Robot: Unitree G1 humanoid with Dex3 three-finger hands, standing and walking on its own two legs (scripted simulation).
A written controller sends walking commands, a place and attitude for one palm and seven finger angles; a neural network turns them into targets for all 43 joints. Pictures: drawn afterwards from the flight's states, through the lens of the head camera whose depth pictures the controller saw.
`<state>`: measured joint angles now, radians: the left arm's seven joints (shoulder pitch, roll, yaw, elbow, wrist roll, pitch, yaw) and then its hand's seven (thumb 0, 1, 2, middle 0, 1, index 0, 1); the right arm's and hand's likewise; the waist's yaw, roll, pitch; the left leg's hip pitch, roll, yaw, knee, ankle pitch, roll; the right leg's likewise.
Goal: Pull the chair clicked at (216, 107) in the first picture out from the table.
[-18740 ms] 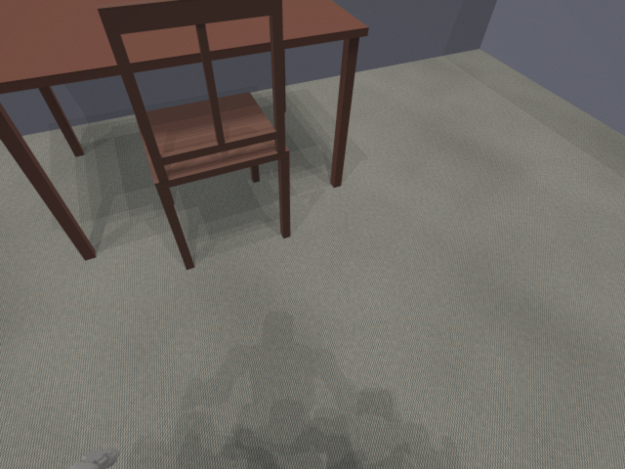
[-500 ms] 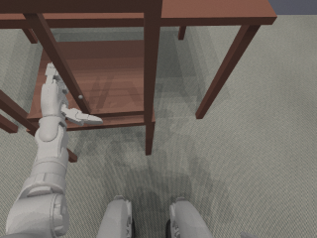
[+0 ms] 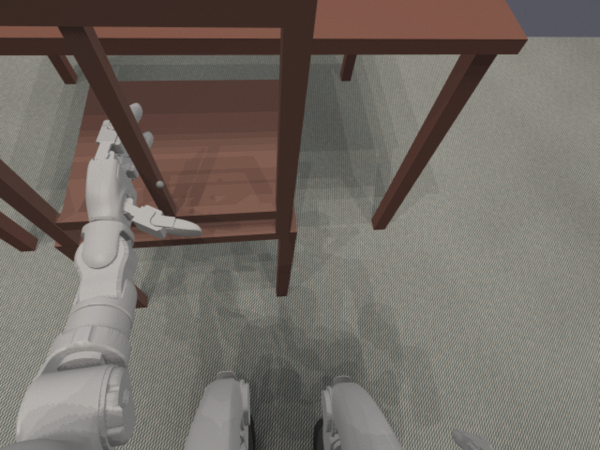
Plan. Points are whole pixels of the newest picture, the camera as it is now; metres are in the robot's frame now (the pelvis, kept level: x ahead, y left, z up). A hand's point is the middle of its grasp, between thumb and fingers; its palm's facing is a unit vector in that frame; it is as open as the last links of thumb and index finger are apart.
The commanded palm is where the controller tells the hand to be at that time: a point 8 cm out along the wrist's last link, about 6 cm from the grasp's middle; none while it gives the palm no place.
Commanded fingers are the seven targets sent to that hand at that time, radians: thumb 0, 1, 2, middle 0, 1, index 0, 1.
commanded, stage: hook a spindle and tug to test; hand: left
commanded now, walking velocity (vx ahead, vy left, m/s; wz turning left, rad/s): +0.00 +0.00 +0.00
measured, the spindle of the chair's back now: (136, 147) +0.49 +0.20 +0.06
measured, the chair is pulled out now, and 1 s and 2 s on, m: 0.00 0.02 0.13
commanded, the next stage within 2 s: step backward, pulling the chair out in 1.22 s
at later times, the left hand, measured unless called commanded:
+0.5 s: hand (160, 179) +0.46 +0.18 +0.03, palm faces +0.09 -1.00 -0.03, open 7.4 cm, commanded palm +0.43 +0.21 +0.03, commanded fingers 0.00 0.90 0.90 -0.50 -1.45 -0.50 -1.45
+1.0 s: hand (163, 190) +0.44 +0.17 +0.03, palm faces +0.07 -1.00 -0.01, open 5.3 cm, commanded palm +0.40 +0.21 +0.03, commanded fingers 0.00 0.90 0.90 -0.50 -1.45 -0.50 -1.45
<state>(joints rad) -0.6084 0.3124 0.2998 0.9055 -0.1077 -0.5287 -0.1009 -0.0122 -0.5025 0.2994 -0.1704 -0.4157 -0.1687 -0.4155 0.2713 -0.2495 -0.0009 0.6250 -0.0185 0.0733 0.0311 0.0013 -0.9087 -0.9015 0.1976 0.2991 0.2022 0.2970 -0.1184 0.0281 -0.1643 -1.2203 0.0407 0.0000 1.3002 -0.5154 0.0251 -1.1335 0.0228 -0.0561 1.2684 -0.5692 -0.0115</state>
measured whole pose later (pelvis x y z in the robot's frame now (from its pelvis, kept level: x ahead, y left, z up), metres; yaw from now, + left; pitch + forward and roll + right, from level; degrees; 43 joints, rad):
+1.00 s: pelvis +0.02 +0.00 +0.01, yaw +0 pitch +25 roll -3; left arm -0.46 0.26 0.25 0.73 -0.14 -0.49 -0.08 0.01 0.74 0.79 -0.44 -1.43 -0.43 -1.45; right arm 0.27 -0.24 -0.01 0.60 -0.01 0.07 0.05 0.00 -0.91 -0.90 0.20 0.30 0.20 0.30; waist -0.10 0.03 -0.17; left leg -1.17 0.04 0.01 1.26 -0.53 0.03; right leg -1.08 0.02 -0.04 1.23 -0.58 -0.01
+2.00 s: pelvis -0.02 -0.01 +0.11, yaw +0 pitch +6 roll -1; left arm -0.44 0.18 0.05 0.99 -0.08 -0.23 0.08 0.05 0.72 0.79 -0.33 -1.16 -0.50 -1.45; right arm 0.25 -0.23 -0.01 0.68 0.06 0.08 -0.10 0.00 -0.91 -0.90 0.20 0.30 0.20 0.30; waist -0.06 0.03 0.06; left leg -0.53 0.03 0.03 0.62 -0.20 0.02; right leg -0.47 0.03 -0.02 0.60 -0.24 -0.01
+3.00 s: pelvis -0.11 +0.00 +0.10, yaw +3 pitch +3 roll +1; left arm -0.50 0.19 0.02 0.98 -0.03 -0.21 0.09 0.05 0.67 0.81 -0.35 -1.24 -0.50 -1.45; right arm 0.19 -0.22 -0.02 0.71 0.03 -0.01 -0.11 0.00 -0.91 -0.90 0.20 0.30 0.20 0.30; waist -0.06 -0.03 0.14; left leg -0.40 0.03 0.01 0.65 -0.30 -0.04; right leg -0.53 -0.05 -0.02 0.58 -0.11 0.01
